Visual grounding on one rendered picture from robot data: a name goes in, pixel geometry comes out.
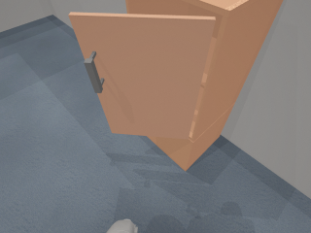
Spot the robot left thigh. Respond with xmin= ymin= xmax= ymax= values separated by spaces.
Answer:
xmin=106 ymin=219 xmax=138 ymax=233

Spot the handle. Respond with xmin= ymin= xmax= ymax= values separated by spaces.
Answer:
xmin=84 ymin=51 xmax=105 ymax=93

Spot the cupboard door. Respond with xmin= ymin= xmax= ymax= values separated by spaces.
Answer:
xmin=68 ymin=12 xmax=216 ymax=140

